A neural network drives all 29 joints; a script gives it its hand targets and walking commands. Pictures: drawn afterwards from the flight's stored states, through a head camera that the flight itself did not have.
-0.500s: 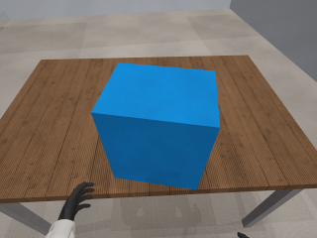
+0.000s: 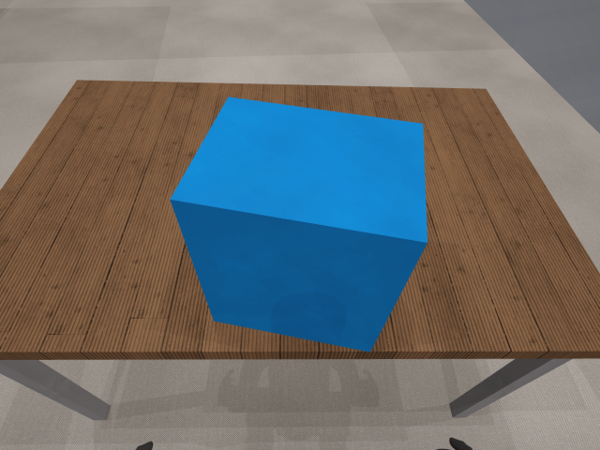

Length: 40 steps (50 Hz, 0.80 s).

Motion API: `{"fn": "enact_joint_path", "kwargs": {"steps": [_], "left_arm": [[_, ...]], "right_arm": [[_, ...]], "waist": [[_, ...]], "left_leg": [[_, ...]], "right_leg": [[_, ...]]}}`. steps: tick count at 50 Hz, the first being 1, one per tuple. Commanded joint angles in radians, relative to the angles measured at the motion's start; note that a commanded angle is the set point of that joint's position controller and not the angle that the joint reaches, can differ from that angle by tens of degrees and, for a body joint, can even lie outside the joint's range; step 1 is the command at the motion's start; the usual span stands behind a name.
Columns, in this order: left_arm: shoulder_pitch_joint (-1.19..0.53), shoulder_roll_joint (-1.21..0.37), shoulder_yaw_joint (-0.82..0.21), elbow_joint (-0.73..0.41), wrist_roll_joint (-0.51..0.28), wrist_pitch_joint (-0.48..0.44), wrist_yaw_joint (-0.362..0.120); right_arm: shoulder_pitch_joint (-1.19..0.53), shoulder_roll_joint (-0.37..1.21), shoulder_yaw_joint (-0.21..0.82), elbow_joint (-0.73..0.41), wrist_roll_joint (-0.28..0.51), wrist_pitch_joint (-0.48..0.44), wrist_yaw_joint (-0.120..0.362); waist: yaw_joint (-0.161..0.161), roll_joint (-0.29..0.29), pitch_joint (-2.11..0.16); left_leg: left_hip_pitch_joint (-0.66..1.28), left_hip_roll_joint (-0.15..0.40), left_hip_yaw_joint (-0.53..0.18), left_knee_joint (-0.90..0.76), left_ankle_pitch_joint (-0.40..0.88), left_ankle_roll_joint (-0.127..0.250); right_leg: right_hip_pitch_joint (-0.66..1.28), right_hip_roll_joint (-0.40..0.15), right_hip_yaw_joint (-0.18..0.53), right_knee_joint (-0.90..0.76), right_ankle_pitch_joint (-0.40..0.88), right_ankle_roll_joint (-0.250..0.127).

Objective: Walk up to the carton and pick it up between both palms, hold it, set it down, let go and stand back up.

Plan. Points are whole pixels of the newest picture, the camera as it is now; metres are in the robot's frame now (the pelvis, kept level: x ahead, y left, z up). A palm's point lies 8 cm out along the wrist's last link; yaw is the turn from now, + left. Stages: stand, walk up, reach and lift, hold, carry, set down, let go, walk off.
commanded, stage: stand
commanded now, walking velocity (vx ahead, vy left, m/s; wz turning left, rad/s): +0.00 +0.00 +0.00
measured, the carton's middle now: (305, 234) +0.40 +0.01 +0.05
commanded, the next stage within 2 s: none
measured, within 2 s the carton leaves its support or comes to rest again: neither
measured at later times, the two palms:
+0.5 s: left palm out of the picture +0.02 +0.24 -0.13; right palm out of the picture +0.04 -0.24 -0.13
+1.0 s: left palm out of the picture -0.03 +0.22 -0.14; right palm out of the picture +0.00 -0.21 -0.14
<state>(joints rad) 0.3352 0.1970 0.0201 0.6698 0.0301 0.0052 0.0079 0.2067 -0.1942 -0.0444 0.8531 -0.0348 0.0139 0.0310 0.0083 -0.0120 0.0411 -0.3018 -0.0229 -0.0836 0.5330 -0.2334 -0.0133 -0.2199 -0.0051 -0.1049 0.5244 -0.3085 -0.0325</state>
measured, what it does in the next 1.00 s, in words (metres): stands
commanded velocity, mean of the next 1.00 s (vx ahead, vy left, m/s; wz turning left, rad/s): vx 0.00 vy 0.00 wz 0.00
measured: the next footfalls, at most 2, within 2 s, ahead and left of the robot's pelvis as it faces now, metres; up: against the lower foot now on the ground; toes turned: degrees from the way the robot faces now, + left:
none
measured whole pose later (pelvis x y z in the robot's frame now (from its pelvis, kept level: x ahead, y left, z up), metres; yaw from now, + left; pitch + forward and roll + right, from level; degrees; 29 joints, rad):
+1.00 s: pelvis +0.00 +0.01 +0.01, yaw +0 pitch -2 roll +0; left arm 0.33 0.14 0.02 1.08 0.02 0.00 0.04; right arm 0.25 -0.13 -0.02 1.15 -0.02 0.01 -0.03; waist 0.01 0.00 0.03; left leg -0.23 -0.03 -0.09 0.44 -0.18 -0.01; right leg -0.14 -0.01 -0.10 0.43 -0.26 -0.02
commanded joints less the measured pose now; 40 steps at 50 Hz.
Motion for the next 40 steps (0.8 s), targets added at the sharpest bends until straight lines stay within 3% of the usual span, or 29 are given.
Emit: {"fn": "enact_joint_path", "kwargs": {"steps": [1,14,31,40], "left_arm": [[0.012,0.112,0.04,-0.034,-0.001,-0.029,0.011],[0.039,0.109,0.044,0.119,-0.005,-0.014,0.026],[0.048,0.074,0.036,0.289,-0.008,-0.012,0.03],[0.058,0.053,0.028,0.36,-0.009,-0.012,0.033]], "right_arm": [[-0.003,-0.109,-0.025,-0.032,0.007,-0.013,-0.023],[0.021,-0.113,-0.024,0.075,0.008,-0.006,-0.047],[0.06,-0.075,-0.008,0.203,0.012,-0.008,-0.058],[0.074,-0.054,0.003,0.251,0.015,-0.008,-0.063]], "waist": [[-0.005,0.032,-0.094],[-0.001,0.0,0.002],[0.0,0.036,0.02],[-0.001,0.017,0.037]], "left_leg": [[0.049,0.063,-0.054,-0.05,0.191,0.027],[0.018,0.062,-0.066,-0.098,0.16,0.026],[0.021,0.062,-0.075,-0.159,0.094,0.033],[0.02,0.064,-0.075,-0.17,0.086,0.037]], "right_leg": [[0.034,-0.097,0.135,-0.119,0.166,-0.037],[0.038,-0.099,0.135,-0.165,0.105,-0.038],[0.062,-0.097,0.135,-0.192,0.051,-0.039],[0.057,-0.095,0.129,-0.202,0.049,-0.032]]}}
